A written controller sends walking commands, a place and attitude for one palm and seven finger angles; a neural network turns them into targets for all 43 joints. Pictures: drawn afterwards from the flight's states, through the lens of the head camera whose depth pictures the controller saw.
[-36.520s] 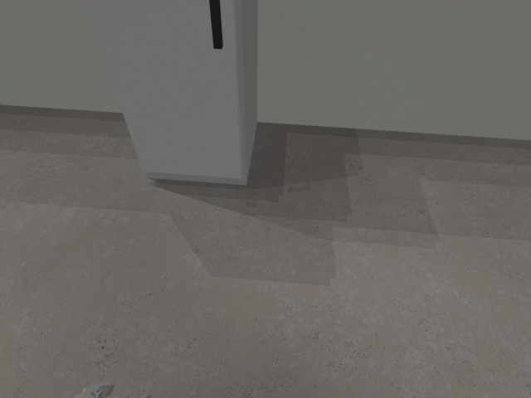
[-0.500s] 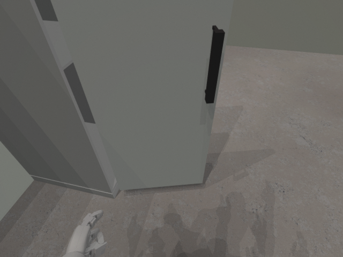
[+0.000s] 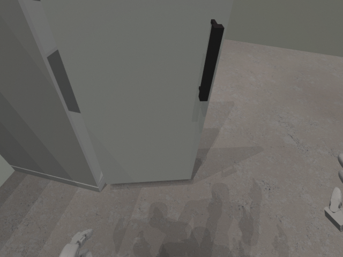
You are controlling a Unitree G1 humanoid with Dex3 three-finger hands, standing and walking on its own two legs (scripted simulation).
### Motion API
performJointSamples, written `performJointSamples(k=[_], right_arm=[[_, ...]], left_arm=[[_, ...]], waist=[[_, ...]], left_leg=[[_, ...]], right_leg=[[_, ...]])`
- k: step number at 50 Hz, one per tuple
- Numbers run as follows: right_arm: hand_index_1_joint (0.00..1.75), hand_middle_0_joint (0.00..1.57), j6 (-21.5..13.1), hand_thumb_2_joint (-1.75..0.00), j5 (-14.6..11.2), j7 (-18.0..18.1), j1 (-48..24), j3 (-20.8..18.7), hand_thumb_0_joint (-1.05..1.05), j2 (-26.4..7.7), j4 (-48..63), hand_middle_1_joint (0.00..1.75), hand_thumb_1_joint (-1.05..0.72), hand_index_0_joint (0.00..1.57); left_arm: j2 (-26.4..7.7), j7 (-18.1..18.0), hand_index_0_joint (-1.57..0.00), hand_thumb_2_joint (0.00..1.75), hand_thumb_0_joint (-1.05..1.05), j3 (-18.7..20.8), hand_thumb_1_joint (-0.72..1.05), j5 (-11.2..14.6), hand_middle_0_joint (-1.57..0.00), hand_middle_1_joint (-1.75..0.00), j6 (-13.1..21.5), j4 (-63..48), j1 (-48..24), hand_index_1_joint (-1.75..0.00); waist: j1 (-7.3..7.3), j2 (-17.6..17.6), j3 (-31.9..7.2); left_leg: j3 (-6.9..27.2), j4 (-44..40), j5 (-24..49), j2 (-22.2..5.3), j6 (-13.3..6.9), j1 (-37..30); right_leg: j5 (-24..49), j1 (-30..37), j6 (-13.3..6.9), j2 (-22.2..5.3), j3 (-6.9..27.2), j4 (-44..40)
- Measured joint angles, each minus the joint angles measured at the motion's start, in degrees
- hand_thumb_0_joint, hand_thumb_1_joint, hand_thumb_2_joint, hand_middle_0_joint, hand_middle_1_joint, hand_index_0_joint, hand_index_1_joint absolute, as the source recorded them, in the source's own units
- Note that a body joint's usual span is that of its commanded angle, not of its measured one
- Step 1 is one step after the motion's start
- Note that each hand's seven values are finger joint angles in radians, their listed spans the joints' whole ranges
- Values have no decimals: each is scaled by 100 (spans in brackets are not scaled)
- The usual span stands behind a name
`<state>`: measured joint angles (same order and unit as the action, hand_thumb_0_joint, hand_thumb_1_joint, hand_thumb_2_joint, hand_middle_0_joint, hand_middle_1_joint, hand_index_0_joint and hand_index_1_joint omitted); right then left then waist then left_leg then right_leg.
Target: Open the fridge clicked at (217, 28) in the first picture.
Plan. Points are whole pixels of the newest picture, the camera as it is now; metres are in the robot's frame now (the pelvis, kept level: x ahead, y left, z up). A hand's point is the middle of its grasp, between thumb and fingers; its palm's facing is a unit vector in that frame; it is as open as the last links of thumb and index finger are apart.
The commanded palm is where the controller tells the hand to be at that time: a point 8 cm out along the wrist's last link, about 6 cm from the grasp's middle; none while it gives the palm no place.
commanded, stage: let the arm hang, fingers relaxed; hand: right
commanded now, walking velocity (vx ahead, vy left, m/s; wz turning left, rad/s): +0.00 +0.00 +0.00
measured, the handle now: (207, 63) +0.66 -0.08 +0.14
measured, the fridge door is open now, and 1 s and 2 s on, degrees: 71 71 71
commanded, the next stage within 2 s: look to check the result in 1.04 s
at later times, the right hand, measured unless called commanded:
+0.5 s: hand out of the picture -0.03 -0.19 -0.17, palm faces +0.06 +0.98 -0.21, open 7.2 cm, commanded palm none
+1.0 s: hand out of the picture -0.03 -0.18 -0.17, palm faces +0.05 +0.98 -0.17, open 7.4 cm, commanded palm none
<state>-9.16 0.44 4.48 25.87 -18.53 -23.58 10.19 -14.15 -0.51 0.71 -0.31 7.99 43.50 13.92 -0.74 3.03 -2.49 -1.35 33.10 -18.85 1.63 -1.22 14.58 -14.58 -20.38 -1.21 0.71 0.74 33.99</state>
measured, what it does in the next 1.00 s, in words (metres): stands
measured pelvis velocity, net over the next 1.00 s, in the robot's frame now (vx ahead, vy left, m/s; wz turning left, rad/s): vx -0.03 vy -0.01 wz -0.03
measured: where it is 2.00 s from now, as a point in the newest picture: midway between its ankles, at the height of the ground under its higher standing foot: outside the picture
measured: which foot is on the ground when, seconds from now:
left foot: down 0.00-1.00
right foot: down 0.00-1.00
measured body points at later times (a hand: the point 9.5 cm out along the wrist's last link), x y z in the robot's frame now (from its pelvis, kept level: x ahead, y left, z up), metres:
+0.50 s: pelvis -0.03 +0.01 +0.01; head -0.01 -0.01 +0.46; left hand +0.01 +0.23 -0.14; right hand -0.03 -0.24 -0.15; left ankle -0.02 +0.10 -0.73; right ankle -0.01 -0.09 -0.73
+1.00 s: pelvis -0.03 -0.01 +0.01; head -0.02 -0.01 +0.46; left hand -0.03 +0.21 -0.15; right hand -0.03 -0.23 -0.15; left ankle -0.02 +0.10 -0.73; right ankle -0.01 -0.09 -0.73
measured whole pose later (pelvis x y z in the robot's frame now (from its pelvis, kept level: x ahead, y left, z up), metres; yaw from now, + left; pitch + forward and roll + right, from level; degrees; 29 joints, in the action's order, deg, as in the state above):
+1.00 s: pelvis -0.03 -0.01 +0.01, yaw -2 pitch +0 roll +0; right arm 0.3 0.8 1.6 14.1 -0.4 -8.4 -65.5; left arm -8.0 -2.1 0.0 -1.2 -0.2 64.3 15.4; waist 0.5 0.0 1.3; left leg 0.4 23.1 -11.9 1.2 -0.6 11.0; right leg -10.1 -13.2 -3.1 2.8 -0.6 23.4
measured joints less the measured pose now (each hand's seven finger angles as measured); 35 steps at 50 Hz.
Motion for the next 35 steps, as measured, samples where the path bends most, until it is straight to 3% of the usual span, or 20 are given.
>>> performJointSamples(k=[3, 5, 7, 11, 13, 16, 20, 28, 35], right_arm=[[30, 20, 809, -90, 82, -220, -741, 692, 0, 370, -2089, 30, -90, 19], [30, 19, 1141, -90, 97, -299, -1020, 1069, 0, 591, -3252, 30, -90, 19], [30, 19, 1252, -90, 107, -376, -1136, 1402, 0, 809, -4117, 30, -90, 19], [30, 20, 1232, -90, 115, -454, -1021, 1889, 1, 1381, -5380, 30, -91, 19], [30, 21, 1150, -90, 67, -310, -1000, 1720, -2, 1409, -5693, 30, -98, 20], [30, 21, 1094, -90, 78, -335, -981, 1716, -3, 1286, -6148, 30, -100, 21], [30, 21, 1112, -90, 41, -324, -1040, 1716, -2, 1173, -6682, 30, -97, 20], [30, 20, 1074, -90, 21, -343, -1113, 1773, 0, 1222, -7255, 30, -92, 20], [30, 20, 1005, -90, 28, -314, -1169, 1776, 0, 1290, -7445, 30, -91, 19]], left_arm=[[-218, 40, -21, 89, 1, 17, 90, -82, -20, -30, -348, 275, -357, -30], [-220, 25, -21, 89, 1, -15, 91, -156, -20, -30, -479, 301, -503, -30], [-173, 15, -21, 89, 1, -54, 91, -179, -20, -30, -565, 318, -555, -29], [-62, -19, -21, 89, 1, 3, 91, -114, -20, -30, -830, 591, -462, -29], [32, -46, -20, 89, 1, 30, 91, -116, -20, -30, -925, 769, -298, -29], [123, -85, -20, 89, 1, 49, 91, -123, -20, -30, -979, 1038, -108, -29], [316, -149, -20, 89, 1, -19, 91, -116, -20, -30, -979, 1387, -47, -29], [473, -167, -20, 89, 1, -77, 93, -107, -20, -30, -938, 1765, 21, -29], [504, -136, -21, 89, 1, -76, 93, -104, -20, -30, -873, 1957, 111, -29]], waist=[[70, -12, 56], [166, -170, 177], [212, -382, 317], [256, -459, 495], [169, -514, 515], [118, -470, 518], [49, -497, 594], [64, -207, 486], [91, -192, 363]], left_leg=[[123, 822, -299, -155, 37, 409], [309, 1120, -714, -155, 40, 547], [374, 745, -374, -158, 30, 426], [117, 389, -120, 32, -155, 198], [-19, 119, -12, 114, -222, 75], [-156, -144, 128, 226, -238, -36], [-85, -545, 369, 179, -151, -233], [46, -1038, 704, 83, -41, -404], [119, -1048, 725, -9, 25, -400]], right_leg=[[-21, -91, -103, 194, -80, 96], [47, -93, -121, 298, -135, 51], [95, -110, -70, 349, -160, 55], [-350, -122, 18, 188, 100, 268], [-505, -99, 17, 107, 188, 427], [-161, 219, 13, -30, 202, 69], [17, 411, 32, 0, 131, -296], [343, 620, -87, 84, 6, -823], [451, 711, -154, 170, -70, -1019]])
